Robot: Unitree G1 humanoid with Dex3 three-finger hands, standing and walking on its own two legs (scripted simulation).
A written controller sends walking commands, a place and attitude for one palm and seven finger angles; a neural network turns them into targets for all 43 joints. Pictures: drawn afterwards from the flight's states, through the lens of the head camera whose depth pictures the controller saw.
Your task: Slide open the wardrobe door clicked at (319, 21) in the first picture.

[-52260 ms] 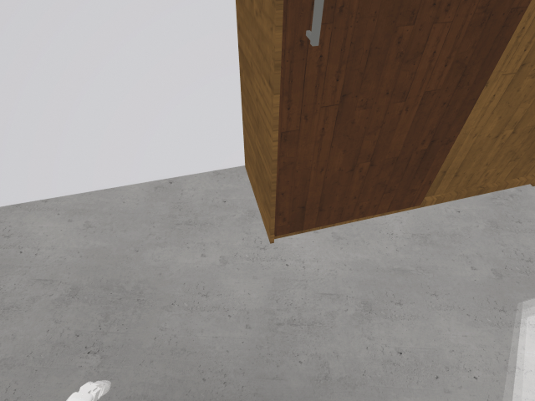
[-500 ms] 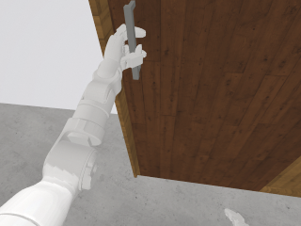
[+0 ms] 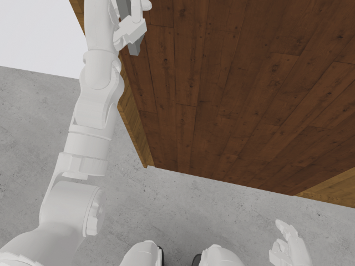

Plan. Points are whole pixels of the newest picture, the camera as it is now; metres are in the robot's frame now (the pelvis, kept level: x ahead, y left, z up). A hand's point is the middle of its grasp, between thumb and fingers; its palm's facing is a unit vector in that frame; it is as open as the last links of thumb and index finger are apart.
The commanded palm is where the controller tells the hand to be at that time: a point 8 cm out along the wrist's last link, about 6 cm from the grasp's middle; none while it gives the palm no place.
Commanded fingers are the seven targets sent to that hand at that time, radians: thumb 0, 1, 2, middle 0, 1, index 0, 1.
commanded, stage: step sideways, sliding the door along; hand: left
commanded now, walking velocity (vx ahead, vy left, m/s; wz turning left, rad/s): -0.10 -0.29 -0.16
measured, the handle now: out of the picture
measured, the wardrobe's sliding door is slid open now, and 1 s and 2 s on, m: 0.05 0.27 0.65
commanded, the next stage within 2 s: none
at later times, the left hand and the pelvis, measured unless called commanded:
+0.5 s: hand (188, 24) +0.46 +0.04 +0.24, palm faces +0.37 -0.92 -0.08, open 6.2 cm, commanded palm +0.42 +0.02 +0.24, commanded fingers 0.00 0.90 0.90 -0.45 -1.40 -0.45 -1.40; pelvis +0.05 -0.17 +0.01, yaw +2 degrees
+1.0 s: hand (283, 38) +0.45 -0.11 +0.23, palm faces +0.38 -0.92 -0.09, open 6.5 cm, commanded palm +0.40 -0.13 +0.23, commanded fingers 0.00 0.90 0.90 -0.45 -1.40 -0.45 -1.40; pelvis +0.07 -0.31 +0.00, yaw -1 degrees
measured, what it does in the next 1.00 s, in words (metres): steps to the right: right foot, then left foot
